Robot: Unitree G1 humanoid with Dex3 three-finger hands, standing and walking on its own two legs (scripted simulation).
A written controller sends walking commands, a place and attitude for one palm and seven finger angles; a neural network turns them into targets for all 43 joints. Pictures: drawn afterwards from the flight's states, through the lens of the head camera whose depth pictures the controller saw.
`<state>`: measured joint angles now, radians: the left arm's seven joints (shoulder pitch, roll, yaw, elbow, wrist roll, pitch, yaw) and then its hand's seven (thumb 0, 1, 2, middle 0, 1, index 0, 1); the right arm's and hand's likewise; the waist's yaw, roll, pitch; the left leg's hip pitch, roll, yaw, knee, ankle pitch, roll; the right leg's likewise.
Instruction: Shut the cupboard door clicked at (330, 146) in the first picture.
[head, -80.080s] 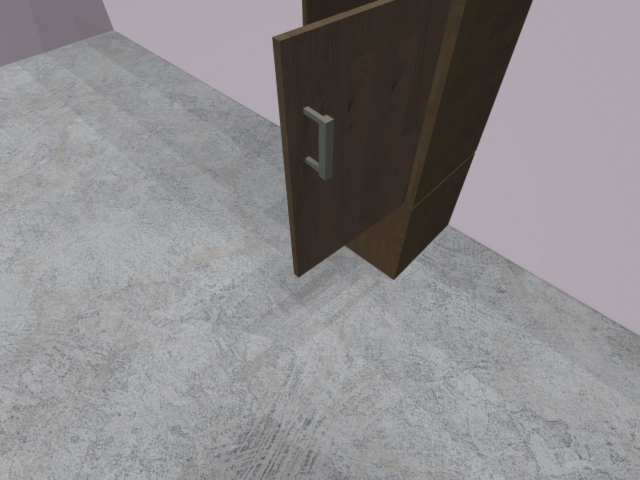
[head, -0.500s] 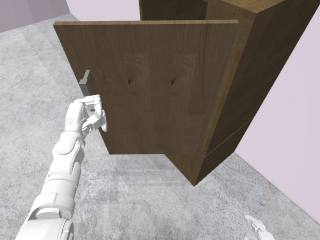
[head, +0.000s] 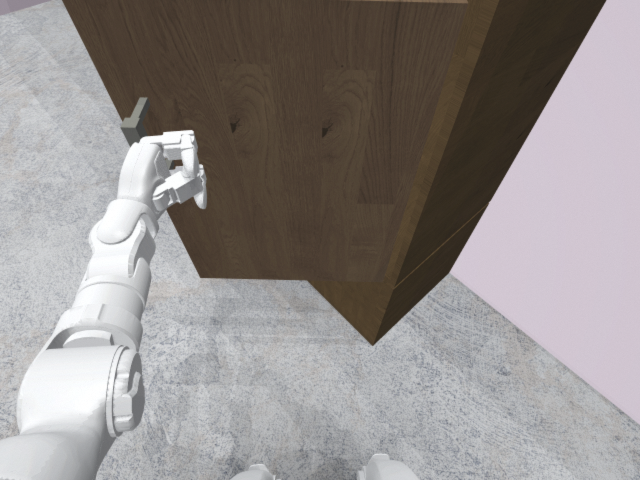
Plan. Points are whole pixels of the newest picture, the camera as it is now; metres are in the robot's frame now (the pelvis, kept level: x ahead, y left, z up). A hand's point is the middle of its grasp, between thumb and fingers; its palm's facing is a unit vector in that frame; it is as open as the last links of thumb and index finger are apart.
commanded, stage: push the door shut along its arc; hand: left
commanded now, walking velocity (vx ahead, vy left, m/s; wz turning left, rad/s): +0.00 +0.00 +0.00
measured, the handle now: (152, 149) +0.52 +0.21 +0.10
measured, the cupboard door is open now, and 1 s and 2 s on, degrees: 47 31 20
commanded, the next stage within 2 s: pull the fist back off the door in 1.26 s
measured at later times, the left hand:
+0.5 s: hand (212, 146) +0.52 +0.13 +0.11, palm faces -0.26 -0.97 +0.01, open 3.1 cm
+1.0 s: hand (232, 120) +0.58 +0.11 +0.11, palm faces -0.35 -0.94 +0.00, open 3.3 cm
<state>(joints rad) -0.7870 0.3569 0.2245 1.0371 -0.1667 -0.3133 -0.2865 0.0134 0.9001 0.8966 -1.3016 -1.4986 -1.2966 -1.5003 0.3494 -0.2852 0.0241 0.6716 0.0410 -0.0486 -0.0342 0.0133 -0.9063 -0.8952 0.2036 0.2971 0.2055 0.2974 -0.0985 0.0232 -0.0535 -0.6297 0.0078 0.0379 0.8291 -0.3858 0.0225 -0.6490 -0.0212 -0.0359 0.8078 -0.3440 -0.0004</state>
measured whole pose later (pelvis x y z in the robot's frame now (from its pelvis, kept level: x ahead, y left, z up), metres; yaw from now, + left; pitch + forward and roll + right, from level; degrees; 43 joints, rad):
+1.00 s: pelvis +0.01 +0.02 -0.03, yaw -1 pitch +23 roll -3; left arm -1.29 0.59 0.24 1.35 -0.08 -0.19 -0.44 0.03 0.94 0.95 -1.30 -1.50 -1.30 -1.50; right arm 0.43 -0.28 0.04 0.68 -0.01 -0.04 -0.03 0.01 -0.90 -0.89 0.21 0.30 0.21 0.30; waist -0.26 0.05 -0.07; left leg -0.94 0.03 0.02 1.00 -0.46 0.04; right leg -0.93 0.00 -0.05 0.91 -0.38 0.02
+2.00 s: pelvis +0.03 -0.01 +0.00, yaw -1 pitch +18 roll -1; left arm -1.01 0.33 0.31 1.23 -0.03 -0.32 0.05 0.01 0.90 0.90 -1.30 -1.50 -1.30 -1.50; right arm 0.48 -0.29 -0.02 0.65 -0.03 0.02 0.07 0.01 -0.91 -0.90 0.20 0.30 0.20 0.30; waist -0.18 0.05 -0.10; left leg -0.74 0.04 0.03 0.84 -0.42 0.00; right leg -0.76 0.02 -0.03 0.80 -0.36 -0.02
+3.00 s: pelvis +0.02 +0.00 +0.03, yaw -1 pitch +0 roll +0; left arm -0.13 0.23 0.09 0.22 -0.11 -0.08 0.00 0.01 0.90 0.90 -1.18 -1.36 -1.18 -1.36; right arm 0.17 -0.24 0.02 0.56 0.06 -0.01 -0.06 0.01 -0.91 -0.90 0.20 0.30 0.20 0.30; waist -0.01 0.05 -0.05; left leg -0.25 0.00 0.04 0.56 -0.31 0.02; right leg -0.29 -0.01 -0.02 0.56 -0.28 0.00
